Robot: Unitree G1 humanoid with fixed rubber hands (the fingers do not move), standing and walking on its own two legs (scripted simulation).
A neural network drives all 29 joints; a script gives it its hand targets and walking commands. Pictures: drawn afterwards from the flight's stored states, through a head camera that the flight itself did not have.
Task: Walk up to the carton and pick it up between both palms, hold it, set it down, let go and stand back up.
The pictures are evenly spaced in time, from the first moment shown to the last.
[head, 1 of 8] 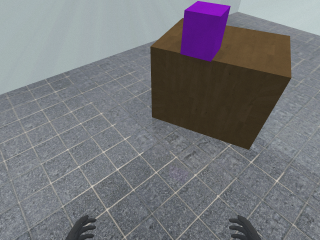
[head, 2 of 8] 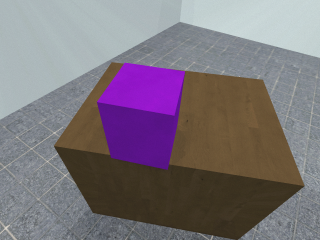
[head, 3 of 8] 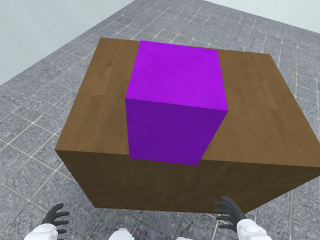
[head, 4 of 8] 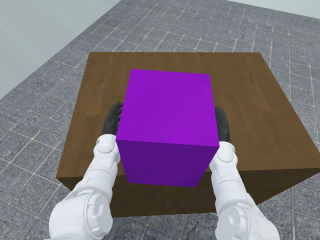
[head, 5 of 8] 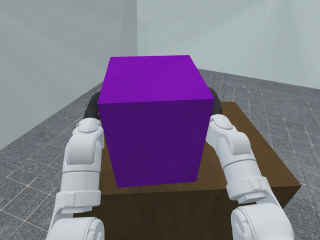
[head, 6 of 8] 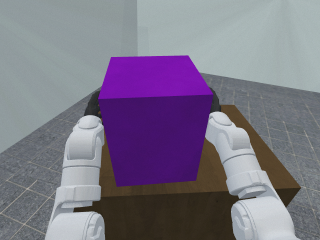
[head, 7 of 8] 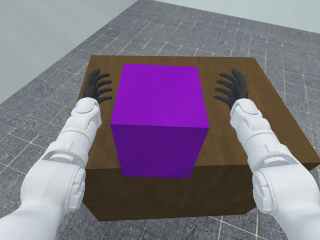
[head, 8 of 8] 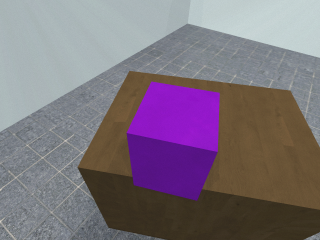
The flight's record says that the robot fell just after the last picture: no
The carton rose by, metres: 0.21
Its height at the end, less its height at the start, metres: +0.00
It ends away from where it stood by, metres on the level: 0.02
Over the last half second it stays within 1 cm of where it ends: yes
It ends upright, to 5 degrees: yes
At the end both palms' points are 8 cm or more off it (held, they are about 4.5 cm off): yes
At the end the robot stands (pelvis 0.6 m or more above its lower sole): yes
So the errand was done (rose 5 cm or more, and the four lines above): yes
